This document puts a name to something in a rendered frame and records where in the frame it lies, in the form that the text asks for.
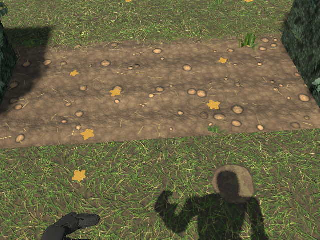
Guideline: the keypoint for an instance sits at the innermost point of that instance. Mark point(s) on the left robot hand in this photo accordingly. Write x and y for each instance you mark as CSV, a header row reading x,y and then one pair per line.
x,y
69,224

